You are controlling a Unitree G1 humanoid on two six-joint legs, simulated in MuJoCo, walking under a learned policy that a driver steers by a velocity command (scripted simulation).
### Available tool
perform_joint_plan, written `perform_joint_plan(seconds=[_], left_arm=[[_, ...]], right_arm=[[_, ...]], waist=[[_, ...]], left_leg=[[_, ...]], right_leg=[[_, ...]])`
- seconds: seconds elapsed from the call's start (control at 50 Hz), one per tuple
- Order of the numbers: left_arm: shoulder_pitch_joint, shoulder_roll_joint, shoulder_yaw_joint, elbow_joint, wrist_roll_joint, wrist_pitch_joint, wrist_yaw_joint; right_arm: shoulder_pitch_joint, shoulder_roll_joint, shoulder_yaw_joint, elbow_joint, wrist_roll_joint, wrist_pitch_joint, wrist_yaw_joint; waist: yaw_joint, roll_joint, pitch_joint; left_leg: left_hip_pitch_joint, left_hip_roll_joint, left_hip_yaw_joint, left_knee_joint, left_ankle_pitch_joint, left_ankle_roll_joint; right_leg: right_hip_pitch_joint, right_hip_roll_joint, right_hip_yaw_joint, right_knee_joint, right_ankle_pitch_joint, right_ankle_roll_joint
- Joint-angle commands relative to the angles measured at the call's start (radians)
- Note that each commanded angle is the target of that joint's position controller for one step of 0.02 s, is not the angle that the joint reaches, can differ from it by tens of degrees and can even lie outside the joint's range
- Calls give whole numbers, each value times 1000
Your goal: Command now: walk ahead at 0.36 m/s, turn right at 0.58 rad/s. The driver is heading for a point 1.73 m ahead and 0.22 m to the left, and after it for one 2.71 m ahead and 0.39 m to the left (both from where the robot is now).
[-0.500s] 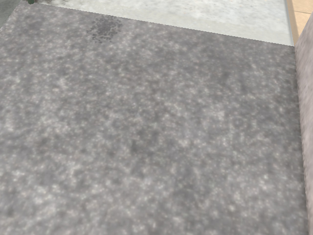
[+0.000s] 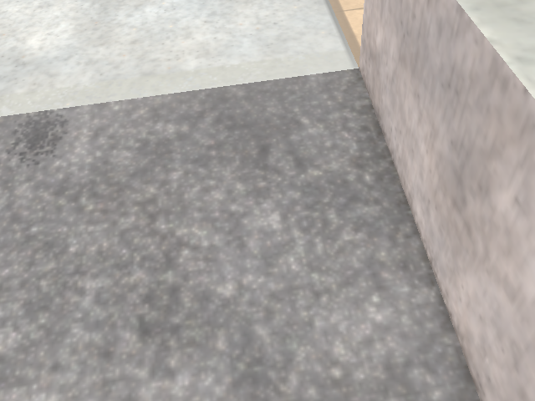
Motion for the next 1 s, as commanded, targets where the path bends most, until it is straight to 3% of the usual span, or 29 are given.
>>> perform_joint_plan(seconds=[0.02, 0.1, 0.16, 0.18, 0.22, 0.24, 0.26, 0.28, 0.3, 0.32, 0.34, 0.36, 0.4, 0.42, 0.5, 0.56, 0.62, 0.66, 0.68, 0.7, 0.72, 0.74, 0.76, 0.78, 0.8, 0.82, 0.84, 0.92, 1.0], left_arm=[[-43, 166, 42, -68, -5, -34, 16], [24, 182, 43, -31, -17, -31, 20], [53, 182, 38, -11, -25, -29, 15], [46, 185, 36, -6, -24, -29, 12], [1, 165, 20, -18, -15, -32, 13], [-29, 132, 6, -37, -6, -37, 16], [74, 14, -27, -68, -8, -45, 15], [97, 61, -15, -37, -39, -59, 10], [-18, 149, 11, -57, -52, -65, 3], [-110, 158, 8, -78, -29, -68, 1], [-133, 138, 2, -83, -6, -64, -4], [-111, 119, 1, -78, -3, -58, -8], [-79, 68, -15, -61, -17, -44, -15], [-96, 61, -18, -70, -16, -41, -14], [-203, 55, -34, -102, -4, -46, -13], [-298, 44, -45, -116, -18, -47, -20], [-321, 81, -32, -119, -21, -52, -30], [-160, 135, 9, -65, -15, -60, -30], [13, 190, 40, -13, -12, -62, -25], [132, 295, 63, -7, 17, -13, -28], [104, 364, 78, -26, 35, -43, -21], [90, 277, 60, -22, 21, -67, -34], [2, 233, 47, -12, 2, -80, -30], [-52, 185, 32, 5, -10, -83, -22], [-100, 147, 24, 21, -15, -81, -7], [-130, 121, 17, 29, -15, -78, 6], [-128, 113, 15, 37, -10, -80, 15], [-47, 138, 27, 92, 0, -86, 28], [-12, 153, 41, 133, -7, -64, 44]], right_arm=[[-122, -27, 0, -83, -2, -24, 5], [-227, -5, 15, -109, 19, -30, 26], [-232, -21, 12, -109, 22, -39, 51], [-195, -36, 5, -105, 23, -43, 53], [-21, -90, -29, -59, 21, -44, 45], [146, -139, -47, -32, 10, -44, 36], [281, -241, -65, -12, -15, -37, 28], [308, -187, -54, 15, -5, -35, 32], [223, -123, -32, 15, 17, -37, 19], [174, -90, -19, 16, 14, -29, 8], [135, -68, -5, 14, 3, -26, 7], [96, -46, 4, 16, -6, -28, 7], [83, -24, 14, 32, 3, -28, 6], [95, -38, 10, 53, 14, -31, 3], [123, -87, 5, 77, 21, -28, -13], [149, -139, -6, 89, 30, -21, -15], [177, -160, -12, 103, 40, -4, 1], [181, -146, -5, 121, 34, 12, 8], [178, -94, 13, 109, 14, 13, 8], [208, -88, 17, 69, 3, -9, 8], [389, 31, 52, 115, 16, 7, 8], [341, -73, 18, 155, 36, 33, -2], [249, -99, 8, 116, 42, 53, -12], [177, -86, 14, 85, 31, 67, -24], [129, -83, 13, 56, 19, 71, -18], [150, -71, 10, 47, 21, 85, -10], [167, -56, 11, 47, 21, 93, -6], [167, -22, 14, 35, 9, 114, -22], [82, -14, 19, -3, 0, 124, -26]], waist=[[-6, -120, 51], [34, -177, 69], [39, -212, 73], [12, -240, 65], [-98, -255, -29], [-186, -192, -151], [-149, 148, -342], [-149, 264, -359], [-128, 171, -128], [-114, 80, -45], [-73, 26, 7], [-25, 44, 32], [5, 65, 56], [8, 74, 74], [-9, 45, 68], [-51, 58, 81], [-67, 47, 77], [28, 49, -6], [104, 17, -137], [104, -215, -222], [50, -334, -370], [78, -88, -371], [45, -43, -239], [20, -11, -145], [-9, -68, -78], [-44, -127, -57], [-46, -149, -43], [-33, -120, 15], [-5, -175, 39]], left_leg=[[-103, -15, 3, -119, 121, -18], [2, -64, 27, -363, 91, -19], [103, -82, 65, -447, -3, 16], [172, -92, 74, -484, -42, 35], [464, -142, 110, -584, 12, 87], [732, -36, -23, -603, 13, 143], [1092, 264, -511, -688, -190, 326], [1048, 357, -925, -941, -573, 404], [899, 340, -808, -945, -611, 376], [757, 301, -628, -921, -477, 342], [623, 248, -506, -940, -362, 315], [527, 198, -412, -962, -299, 289], [438, 146, -279, -997, -222, 282], [421, 136, -232, -1008, -188, 288], [400, 120, -109, -1030, -56, 288], [407, 127, -64, -1062, -9, 263], [543, 187, -86, -1015, 26, 256], [598, 142, -27, -776, 380, 209], [496, 87, 29, -520, 462, 160], [320, 45, -4, -223, 392, 100], [78, -220, -119, 104, -404, 0], [63, -176, -278, 285, -381, -10], [9, -128, -250, 293, -277, 0], [-7, -70, -216, 259, -166, 12], [12, -29, -179, 196, -77, 22], [54, -14, -157, 173, -8, 25], [68, -27, -137, 181, 35, 26], [-8, -42, -177, 108, 57, 11], [-73, 0, -129, -11, 84, -30]], right_leg=[[5, -201, 243, -239, 26, -170], [15, -201, 224, -234, 90, -161], [38, -237, 241, -215, 120, -160], [35, -244, 248, -189, 175, -151], [-4, -192, 199, -1, 599, -102], [-124, -130, 137, 264, 660, -50], [-457, 7, 85, 671, 190, 30], [-600, 48, 132, 878, -120, 49], [-708, -21, 102, 1012, -65, 47], [-700, -71, 53, 1021, 11, 35], [-647, -103, 38, 979, 56, 31], [-590, -132, 37, 934, 88, 32], [-554, -138, -1, 920, 114, 49], [-577, -142, -16, 907, 139, 62], [-548, -165, -64, 658, 269, 111], [-410, -143, -102, 383, 294, 117], [-352, -111, -130, 248, 198, 87], [-143, -36, -176, 133, 175, 37], [122, -60, -139, 159, 210, 5], [329, -225, 49, 182, 604, -131], [501, -564, 672, -42, 801, -259], [423, -529, 669, -51, 716, -220], [279, -485, 482, -36, 623, -160], [146, -430, 353, -53, 520, -121], [56, -350, 224, -90, 419, -92], [6, -310, 170, -140, 278, -68], [-19, -300, 149, -176, 224, -70], [5, -336, 84, -207, 308, -92], [85, -344, 31, -239, 308, -85]])
Velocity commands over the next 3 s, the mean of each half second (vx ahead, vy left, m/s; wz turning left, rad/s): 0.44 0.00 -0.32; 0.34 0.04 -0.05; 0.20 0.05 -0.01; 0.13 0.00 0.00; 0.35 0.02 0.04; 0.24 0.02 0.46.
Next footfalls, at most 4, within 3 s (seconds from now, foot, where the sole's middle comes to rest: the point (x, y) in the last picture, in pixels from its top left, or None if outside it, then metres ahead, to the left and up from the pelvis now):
0.22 left None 0.27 0.13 -0.75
0.68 right None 0.47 -0.18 -0.73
1.24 left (256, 336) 0.65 0.12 -0.70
1.56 right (344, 331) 0.66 -0.11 -0.70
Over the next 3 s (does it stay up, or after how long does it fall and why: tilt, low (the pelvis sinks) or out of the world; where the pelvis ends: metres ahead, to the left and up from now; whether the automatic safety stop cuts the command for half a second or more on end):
stays up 0.97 0.08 0.09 its command is cut before an obstacle after 0.7 s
